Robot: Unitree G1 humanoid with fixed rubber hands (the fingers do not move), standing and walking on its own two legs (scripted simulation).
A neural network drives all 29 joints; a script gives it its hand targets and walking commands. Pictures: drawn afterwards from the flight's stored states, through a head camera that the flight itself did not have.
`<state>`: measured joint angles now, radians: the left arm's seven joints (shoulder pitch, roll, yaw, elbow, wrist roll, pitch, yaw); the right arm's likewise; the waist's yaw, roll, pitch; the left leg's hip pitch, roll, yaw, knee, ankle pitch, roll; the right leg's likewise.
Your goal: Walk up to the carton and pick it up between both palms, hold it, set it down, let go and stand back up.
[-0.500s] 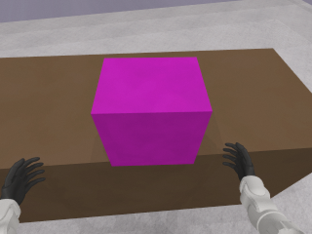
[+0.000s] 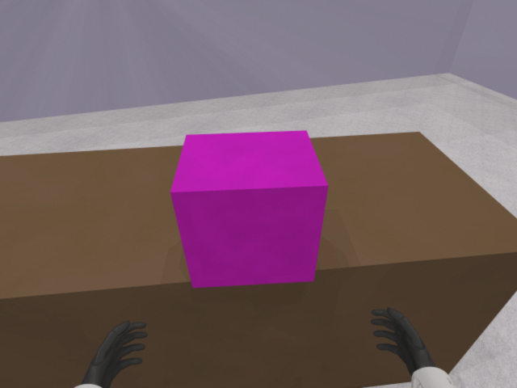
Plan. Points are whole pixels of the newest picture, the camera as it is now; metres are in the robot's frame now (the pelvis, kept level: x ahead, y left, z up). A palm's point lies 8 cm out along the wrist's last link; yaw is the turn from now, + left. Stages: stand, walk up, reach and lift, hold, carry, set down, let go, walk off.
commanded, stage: stand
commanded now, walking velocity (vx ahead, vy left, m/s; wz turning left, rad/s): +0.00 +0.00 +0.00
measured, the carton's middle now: (250, 208) +0.50 +0.07 +0.05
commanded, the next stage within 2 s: none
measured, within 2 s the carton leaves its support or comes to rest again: neither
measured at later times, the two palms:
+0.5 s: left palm out of the picture -0.05 +0.25 -0.11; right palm out of the picture -0.07 -0.29 -0.13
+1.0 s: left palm out of the picture -0.01 +0.20 -0.12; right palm out of the picture -0.04 -0.30 -0.14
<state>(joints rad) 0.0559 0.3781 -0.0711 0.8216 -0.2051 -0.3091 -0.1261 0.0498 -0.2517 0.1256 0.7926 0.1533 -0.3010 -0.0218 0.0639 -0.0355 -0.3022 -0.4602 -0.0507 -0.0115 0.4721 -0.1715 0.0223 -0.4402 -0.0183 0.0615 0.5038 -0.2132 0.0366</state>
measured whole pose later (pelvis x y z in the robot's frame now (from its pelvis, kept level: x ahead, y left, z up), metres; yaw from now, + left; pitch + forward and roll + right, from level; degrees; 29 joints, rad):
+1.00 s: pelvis +0.03 -0.05 +0.01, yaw +1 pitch -4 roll +0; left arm 0.39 0.21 0.00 1.13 0.02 -0.02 0.00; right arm 0.41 -0.26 0.03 1.18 -0.04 -0.03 0.02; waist -0.03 0.04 -0.03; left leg -0.10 0.04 -0.02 0.33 -0.17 -0.06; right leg -0.07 0.03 -0.02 0.36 -0.23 -0.04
